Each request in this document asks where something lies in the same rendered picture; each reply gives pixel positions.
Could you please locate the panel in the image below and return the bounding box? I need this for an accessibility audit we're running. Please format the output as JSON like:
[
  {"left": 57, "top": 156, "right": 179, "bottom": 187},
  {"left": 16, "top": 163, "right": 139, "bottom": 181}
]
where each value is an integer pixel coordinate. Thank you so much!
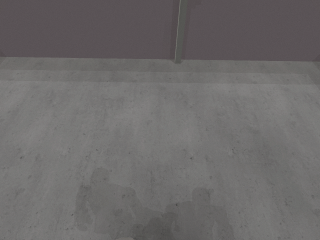
[{"left": 174, "top": 0, "right": 188, "bottom": 64}]

